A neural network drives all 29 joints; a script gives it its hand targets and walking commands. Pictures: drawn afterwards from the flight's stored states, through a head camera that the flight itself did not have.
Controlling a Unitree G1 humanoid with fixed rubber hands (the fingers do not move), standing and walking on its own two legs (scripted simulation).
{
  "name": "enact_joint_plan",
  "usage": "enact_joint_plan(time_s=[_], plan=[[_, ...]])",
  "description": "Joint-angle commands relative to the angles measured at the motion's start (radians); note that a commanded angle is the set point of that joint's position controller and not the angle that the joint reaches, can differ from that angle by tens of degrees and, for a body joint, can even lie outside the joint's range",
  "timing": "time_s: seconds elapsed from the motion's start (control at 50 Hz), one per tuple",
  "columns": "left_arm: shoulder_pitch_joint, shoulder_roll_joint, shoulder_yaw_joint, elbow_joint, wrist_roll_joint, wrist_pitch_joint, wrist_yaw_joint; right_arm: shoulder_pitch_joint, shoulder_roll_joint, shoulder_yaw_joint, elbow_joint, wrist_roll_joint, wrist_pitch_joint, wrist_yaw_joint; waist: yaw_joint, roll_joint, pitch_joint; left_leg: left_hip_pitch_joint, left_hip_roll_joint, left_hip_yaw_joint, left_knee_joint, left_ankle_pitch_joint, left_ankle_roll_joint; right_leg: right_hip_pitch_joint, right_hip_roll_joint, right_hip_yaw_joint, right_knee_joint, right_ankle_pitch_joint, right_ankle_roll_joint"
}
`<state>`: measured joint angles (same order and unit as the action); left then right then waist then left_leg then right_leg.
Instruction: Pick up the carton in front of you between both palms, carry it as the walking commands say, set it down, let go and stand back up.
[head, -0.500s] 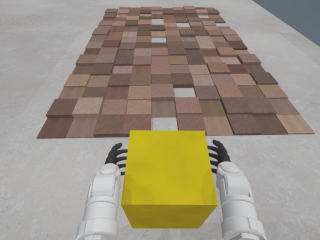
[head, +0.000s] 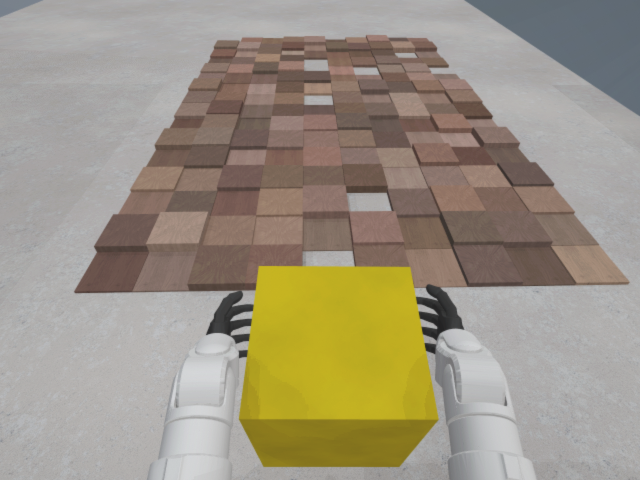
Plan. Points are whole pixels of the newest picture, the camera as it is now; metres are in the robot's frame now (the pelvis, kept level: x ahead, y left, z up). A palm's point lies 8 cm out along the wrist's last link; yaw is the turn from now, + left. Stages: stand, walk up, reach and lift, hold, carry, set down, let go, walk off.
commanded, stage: hold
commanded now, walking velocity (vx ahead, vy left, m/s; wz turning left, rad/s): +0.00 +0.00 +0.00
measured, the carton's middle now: (333, 372) +0.29 +0.00 -0.04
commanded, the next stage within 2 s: carry in 0.70 s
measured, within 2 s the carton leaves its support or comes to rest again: neither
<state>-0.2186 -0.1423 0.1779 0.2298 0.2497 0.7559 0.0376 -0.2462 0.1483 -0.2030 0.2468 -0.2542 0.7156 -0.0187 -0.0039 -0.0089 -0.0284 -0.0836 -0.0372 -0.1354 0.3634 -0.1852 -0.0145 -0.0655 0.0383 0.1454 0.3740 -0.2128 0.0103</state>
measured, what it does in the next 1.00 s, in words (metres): shifts its weight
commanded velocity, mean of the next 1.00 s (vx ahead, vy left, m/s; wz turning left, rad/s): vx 0.17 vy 0.00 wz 0.00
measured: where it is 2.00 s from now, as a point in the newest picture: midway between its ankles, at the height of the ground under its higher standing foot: (346, 405)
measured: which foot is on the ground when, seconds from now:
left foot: down 0.00-0.88, up 0.90-1.00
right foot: down 0.00-1.00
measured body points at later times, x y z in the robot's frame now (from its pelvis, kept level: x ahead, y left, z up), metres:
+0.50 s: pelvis -0.01 +0.00 +0.00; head -0.06 +0.01 +0.45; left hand +0.29 +0.15 +0.04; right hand +0.29 -0.15 +0.05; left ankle +0.02 +0.13 -0.75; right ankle +0.00 -0.13 -0.75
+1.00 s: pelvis +0.05 -0.02 +0.00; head +0.02 -0.03 +0.45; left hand +0.34 +0.12 +0.06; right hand +0.34 -0.19 +0.06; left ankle +0.04 +0.11 -0.72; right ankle +0.00 -0.13 -0.75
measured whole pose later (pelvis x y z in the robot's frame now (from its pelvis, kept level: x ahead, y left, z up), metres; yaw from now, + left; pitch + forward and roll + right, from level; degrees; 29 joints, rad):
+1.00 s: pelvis +0.05 -0.02 +0.00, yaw -1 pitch +4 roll +1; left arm -0.21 -0.14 0.10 -0.04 0.15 1.00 0.09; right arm -0.20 0.10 -0.15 -0.08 -0.14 0.98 -0.06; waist 0.00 0.00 -0.15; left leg -0.39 0.03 0.07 0.72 -0.46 -0.01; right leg -0.22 -0.02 -0.02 0.45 -0.30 -0.02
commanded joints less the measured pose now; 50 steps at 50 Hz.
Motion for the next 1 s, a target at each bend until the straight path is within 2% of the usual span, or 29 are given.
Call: enact_joint_plan(time_s=[0.0,0.08,0.2,0.34,0.66,0.68,0.72,0.74,0.78,0.8,0.84,0.86,0.88,0.9,0.92,0.94,0.96,0.98], plan=[[-0.566,-0.935,-0.561,-0.104,-0.284,-0.037,-0.271,-0.436,0.968,0.545,-0.007,0.257,0.012,0.260,0.000,0.002,-0.212,0.104,-0.065,0.068,-0.039,0.197,-0.008,0.023,0.056,-0.063,-0.056,0.232,0.018],[-0.598,-0.932,-0.515,-0.054,-0.260,-0.030,-0.280,-0.481,0.961,0.503,0.035,0.238,0.017,0.273,0.004,0.002,-0.143,0.075,-0.060,0.072,-0.048,0.076,-0.001,-0.021,0.051,-0.070,-0.069,0.104,0.008],[-0.686,-0.965,-0.528,-0.052,-0.275,-0.043,-0.290,-0.568,0.987,0.516,0.036,0.251,0.003,0.286,0.000,0.004,-0.207,0.087,-0.056,0.074,-0.031,0.073,-0.002,-0.022,0.049,-0.074,-0.054,0.095,0.003],[-0.713,-0.977,-0.518,-0.017,-0.267,-0.046,-0.290,-0.598,0.987,0.500,0.070,0.239,-0.002,0.291,-0.003,0.006,-0.210,0.079,-0.052,0.077,-0.032,0.034,-0.003,-0.038,0.048,-0.079,-0.050,0.053,0.001],[-0.647,-0.975,-0.514,-0.041,-0.267,-0.038,-0.283,-0.543,0.975,0.501,0.041,0.241,0.003,0.291,0.001,0.009,-0.230,0.115,-0.053,0.073,-0.040,0.157,-0.007,0.005,0.055,-0.077,-0.055,0.165,0.007],[-0.650,-0.961,-0.516,-0.054,-0.269,-0.037,-0.281,-0.554,0.971,0.501,0.036,0.242,0.005,0.287,0.006,0.059,-0.212,-0.004,0.117,0.054,0.039,0.034,0.013,-0.131,-0.109,-0.036,0.046,0.033,-0.009],[-0.670,-0.971,-0.551,-0.103,-0.298,-0.036,-0.276,-0.534,0.974,0.531,-0.002,0.259,0.008,0.276,0.000,0.073,-0.215,-0.101,0.141,-0.039,-0.049,-0.420,0.045,-0.199,-0.062,-0.038,0.069,-0.322,-0.015],[-0.685,-0.976,-0.580,-0.135,-0.316,-0.031,-0.274,-0.542,0.974,0.553,-0.038,0.275,0.014,0.268,-0.002,0.095,-0.203,-0.120,0.166,-0.086,-0.084,-0.572,0.063,-0.255,-0.045,-0.065,0.114,-0.409,-0.011],[-0.698,-0.976,-0.646,-0.200,-0.362,-0.009,-0.269,-0.541,0.968,0.604,-0.117,0.306,0.036,0.249,0.000,0.167,-0.223,-0.101,0.253,-0.182,-0.132,-0.566,0.112,-0.306,-0.011,-0.172,0.260,-0.247,0.002],[-0.702,-0.967,-0.677,-0.234,-0.389,0.008,-0.265,-0.534,0.959,0.633,-0.157,0.321,0.054,0.239,0.004,0.176,-0.243,-0.104,0.266,-0.165,-0.122,-0.506,0.122,-0.294,-0.019,-0.193,0.230,-0.210,0.000],[-0.707,-0.956,-0.733,-0.303,-0.447,0.054,-0.258,-0.533,0.934,0.682,-0.247,0.353,0.106,0.216,0.012,0.130,-0.285,-0.200,0.202,-0.035,-0.029,-0.455,0.096,-0.130,-0.020,-0.203,0.063,-0.182,-0.017],[-0.704,-0.940,-0.743,-0.330,-0.460,0.080,-0.251,-0.546,0.925,0.712,-0.288,0.373,0.138,0.208,0.015,0.017,-0.284,-0.274,0.134,0.073,0.109,-0.414,0.054,-0.069,-0.096,-0.073,-0.030,-0.265,-0.040],[-0.672,-0.918,-0.744,-0.344,-0.465,0.112,-0.240,-0.556,0.921,0.744,-0.328,0.396,0.173,0.203,0.026,-0.207,-0.270,-0.428,0.063,0.194,0.354,-0.337,0.004,0.021,-0.264,0.199,-0.146,-0.415,-0.103],[-0.639,-0.902,-0.747,-0.353,-0.466,0.146,-0.229,-0.568,0.901,0.766,-0.359,0.423,0.205,0.201,0.032,-0.275,-0.207,-0.603,0.049,0.223,0.416,-0.336,-0.006,0.103,-0.368,0.365,-0.197,-0.353,-0.164],[-0.625,-0.875,-0.745,-0.382,-0.461,0.174,-0.216,-0.591,0.895,0.792,-0.386,0.458,0.237,0.201,0.037,-0.228,-0.193,-0.640,0.078,0.192,0.427,-0.344,0.005,0.118,-0.390,0.387,-0.187,-0.201,-0.212],[-0.615,-0.852,-0.745,-0.415,-0.464,0.204,-0.204,-0.586,0.899,0.811,-0.393,0.488,0.265,0.202,0.037,-0.160,-0.221,-0.624,0.087,0.194,0.401,-0.336,0.008,0.133,-0.378,0.320,-0.160,-0.098,-0.213],[-0.609,-0.852,-0.751,-0.446,-0.477,0.232,-0.196,-0.568,0.900,0.822,-0.400,0.512,0.290,0.199,0.036,-0.125,-0.260,-0.585,0.077,0.217,0.358,-0.302,0.005,0.145,-0.350,0.231,-0.134,-0.035,-0.196],[-0.599,-0.847,-0.761,-0.482,-0.491,0.257,-0.191,-0.539,0.903,0.833,-0.413,0.533,0.313,0.196,0.036,-0.134,-0.287,-0.537,0.053,0.248,0.305,-0.254,-0.001,0.144,-0.316,0.151,-0.117,0.021,-0.172]])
